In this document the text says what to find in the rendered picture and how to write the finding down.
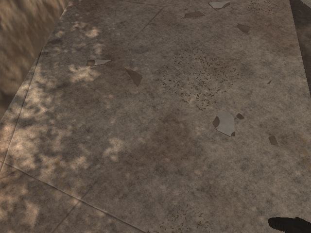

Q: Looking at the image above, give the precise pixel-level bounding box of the robot right hand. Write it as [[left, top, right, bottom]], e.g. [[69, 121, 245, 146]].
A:
[[268, 216, 311, 233]]

